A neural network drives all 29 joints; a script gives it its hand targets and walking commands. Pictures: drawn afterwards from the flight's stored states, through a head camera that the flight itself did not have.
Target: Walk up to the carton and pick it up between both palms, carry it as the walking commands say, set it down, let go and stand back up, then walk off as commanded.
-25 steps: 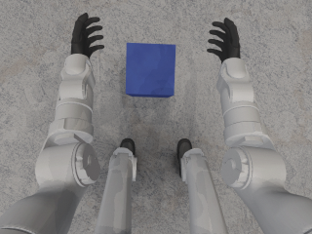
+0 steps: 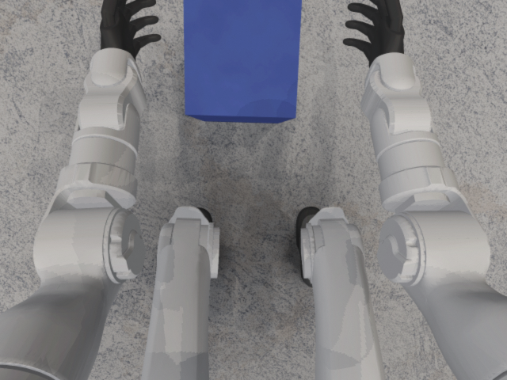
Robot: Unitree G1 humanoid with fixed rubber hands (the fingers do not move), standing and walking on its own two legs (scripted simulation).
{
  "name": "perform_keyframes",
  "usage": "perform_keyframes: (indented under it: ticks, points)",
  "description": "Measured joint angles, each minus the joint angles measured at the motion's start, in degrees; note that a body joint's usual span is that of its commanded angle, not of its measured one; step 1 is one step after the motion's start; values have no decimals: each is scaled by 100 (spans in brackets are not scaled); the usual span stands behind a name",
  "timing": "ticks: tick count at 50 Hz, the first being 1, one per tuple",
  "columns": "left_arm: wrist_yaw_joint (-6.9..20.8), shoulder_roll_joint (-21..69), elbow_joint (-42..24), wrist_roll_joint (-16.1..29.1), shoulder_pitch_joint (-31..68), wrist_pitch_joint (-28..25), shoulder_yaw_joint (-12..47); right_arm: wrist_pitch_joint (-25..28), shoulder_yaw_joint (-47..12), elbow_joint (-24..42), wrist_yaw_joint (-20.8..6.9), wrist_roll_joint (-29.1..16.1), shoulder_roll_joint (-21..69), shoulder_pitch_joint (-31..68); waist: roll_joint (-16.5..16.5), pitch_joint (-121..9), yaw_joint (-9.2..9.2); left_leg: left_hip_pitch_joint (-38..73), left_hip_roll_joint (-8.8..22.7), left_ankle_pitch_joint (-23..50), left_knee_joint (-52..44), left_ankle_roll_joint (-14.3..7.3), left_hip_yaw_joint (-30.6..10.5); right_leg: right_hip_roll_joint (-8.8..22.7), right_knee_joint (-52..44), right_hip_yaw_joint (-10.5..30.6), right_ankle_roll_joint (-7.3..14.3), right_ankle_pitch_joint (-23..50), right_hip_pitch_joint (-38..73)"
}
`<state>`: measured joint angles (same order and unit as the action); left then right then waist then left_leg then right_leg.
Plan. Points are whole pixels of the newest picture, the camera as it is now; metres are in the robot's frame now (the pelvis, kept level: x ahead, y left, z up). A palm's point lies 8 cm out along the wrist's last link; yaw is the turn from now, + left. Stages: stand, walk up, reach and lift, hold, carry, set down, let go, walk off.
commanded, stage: reach and lift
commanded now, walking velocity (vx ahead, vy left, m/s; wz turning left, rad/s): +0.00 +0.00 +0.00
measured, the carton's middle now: (242, 72) +0.52 +0.03 -0.35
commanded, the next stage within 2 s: none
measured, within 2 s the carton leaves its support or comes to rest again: leaves its support in 1.68 s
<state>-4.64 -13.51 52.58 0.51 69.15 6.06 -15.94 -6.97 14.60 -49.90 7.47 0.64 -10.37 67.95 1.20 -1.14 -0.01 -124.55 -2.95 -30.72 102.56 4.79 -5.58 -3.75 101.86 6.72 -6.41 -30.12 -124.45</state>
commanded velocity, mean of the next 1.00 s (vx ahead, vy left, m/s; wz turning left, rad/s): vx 0.00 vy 0.00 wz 0.00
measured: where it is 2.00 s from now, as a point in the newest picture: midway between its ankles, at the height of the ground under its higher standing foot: (255, 261)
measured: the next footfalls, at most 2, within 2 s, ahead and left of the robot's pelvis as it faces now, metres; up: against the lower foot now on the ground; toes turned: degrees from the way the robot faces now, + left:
none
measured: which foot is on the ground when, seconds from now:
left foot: down 0.00-1.00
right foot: down 0.00-1.00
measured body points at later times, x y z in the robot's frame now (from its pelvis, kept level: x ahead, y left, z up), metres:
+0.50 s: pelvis -0.02 +0.00 -0.08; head +0.37 +0.01 +0.14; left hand +0.51 +0.18 -0.31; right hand +0.51 -0.15 -0.31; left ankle +0.08 +0.14 -0.44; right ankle +0.09 -0.15 -0.44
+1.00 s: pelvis -0.02 +0.00 -0.09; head +0.35 +0.01 +0.14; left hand +0.52 +0.18 -0.30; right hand +0.52 -0.14 -0.30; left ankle +0.08 +0.14 -0.44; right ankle +0.09 -0.15 -0.44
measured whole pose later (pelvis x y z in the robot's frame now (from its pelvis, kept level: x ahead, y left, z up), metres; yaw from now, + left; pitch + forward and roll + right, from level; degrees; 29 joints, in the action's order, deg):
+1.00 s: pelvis -0.02 +0.00 -0.09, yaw +1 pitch +41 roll +0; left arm -4.9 -19.1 66.5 8.6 82.0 1.7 -6.3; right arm -2.2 7.9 -65.3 7.4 -8.2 -14.9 81.3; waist 1.6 17.5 0.2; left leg -131.0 -2.3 -32.7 122.5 5.0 -4.8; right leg -3.6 122.1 5.9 -6.5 -32.2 -131.0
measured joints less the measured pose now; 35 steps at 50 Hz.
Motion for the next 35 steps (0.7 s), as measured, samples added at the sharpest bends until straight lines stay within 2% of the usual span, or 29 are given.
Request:
perform_keyframes:
  ticks: [2,6,8,17,25,35]
  points:
    - [-27,-17,74,28,73,-37,45,38,-27,-134,-11,-64,-39,98,8,87,-19,-101,-4,219,172,-4,-2,-25,186,-6,-20,-30,-100]
    - [-60,-43,287,34,258,-102,124,121,-30,-431,-26,-118,-86,294,16,275,-7,-300,-39,-95,544,5,11,-25,531,17,-57,-97,-292]
    - [-78,-51,349,48,336,-146,161,177,-8,-536,-27,-124,-99,376,21,401,-23,-378,-49,133,653,11,10,-37,673,9,-63,-108,-374]
    - [-133,-249,611,308,677,-286,495,358,-253,-874,18,-426,-302,725,39,1099,-6,-664,-90,-152,1320,89,-10,-68,1328,3,-74,-169,-665]
    - [-98,-457,995,629,1074,-363,742,419,-650,-1196,54,-775,-532,1165,-4,2023,-22,-487,-39,-240,1813,101,9,-64,1831,-30,-53,-230,-514]
    - [-70,-664,1208,875,1380,-488,1001,524,-878,-1353,68,-1072,-647,1452,53,2384,-16,-377,41,-354,2110,87,7,-30,2123,-102,-2,-341,-404]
